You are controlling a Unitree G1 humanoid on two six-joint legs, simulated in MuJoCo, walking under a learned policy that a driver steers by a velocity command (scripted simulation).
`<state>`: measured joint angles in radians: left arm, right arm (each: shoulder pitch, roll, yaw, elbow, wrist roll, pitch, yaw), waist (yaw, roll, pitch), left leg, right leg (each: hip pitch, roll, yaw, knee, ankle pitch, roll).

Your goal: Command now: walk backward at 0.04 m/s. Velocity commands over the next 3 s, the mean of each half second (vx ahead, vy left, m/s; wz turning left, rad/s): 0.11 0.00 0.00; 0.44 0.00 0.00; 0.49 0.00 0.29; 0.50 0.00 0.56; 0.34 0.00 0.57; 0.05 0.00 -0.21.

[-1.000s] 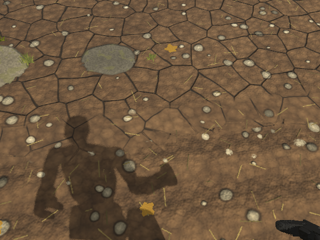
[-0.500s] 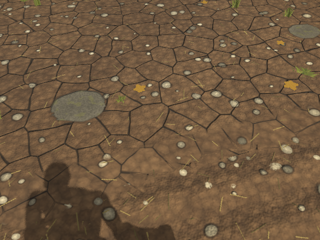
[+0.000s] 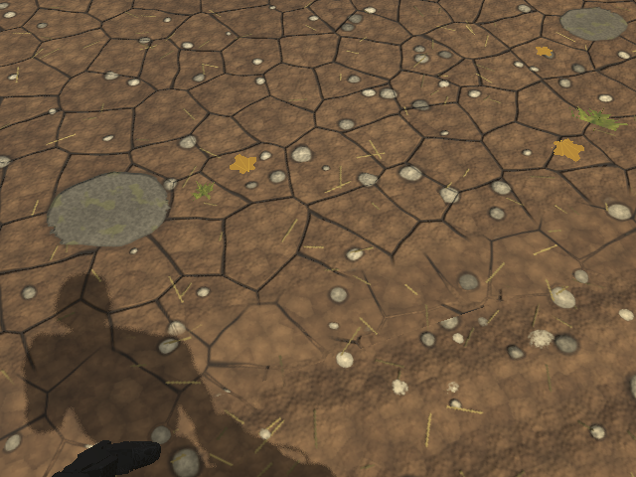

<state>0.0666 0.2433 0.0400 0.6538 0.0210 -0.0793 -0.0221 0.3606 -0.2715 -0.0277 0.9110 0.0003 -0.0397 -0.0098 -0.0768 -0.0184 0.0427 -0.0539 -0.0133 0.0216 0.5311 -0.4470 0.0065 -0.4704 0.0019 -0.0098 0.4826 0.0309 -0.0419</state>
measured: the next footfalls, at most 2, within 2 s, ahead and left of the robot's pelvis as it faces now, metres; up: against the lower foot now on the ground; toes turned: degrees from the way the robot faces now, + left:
left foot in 0.32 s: +0.02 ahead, +0.11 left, +0.00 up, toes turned +1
right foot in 0.84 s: +0.28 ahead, -0.16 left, +0.00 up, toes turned -3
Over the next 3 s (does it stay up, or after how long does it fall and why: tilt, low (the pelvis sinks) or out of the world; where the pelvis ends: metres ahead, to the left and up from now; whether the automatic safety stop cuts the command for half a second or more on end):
stays up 1.06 0.15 0.01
